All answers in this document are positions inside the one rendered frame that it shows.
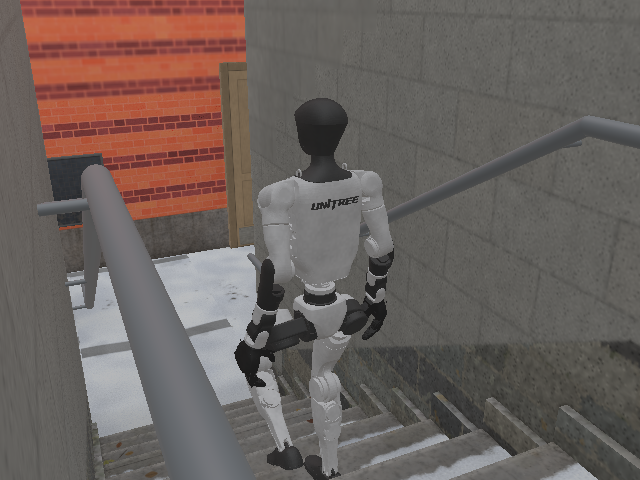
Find stairs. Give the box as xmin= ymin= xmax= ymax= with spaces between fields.
xmin=99 ymin=392 xmax=512 ymax=480

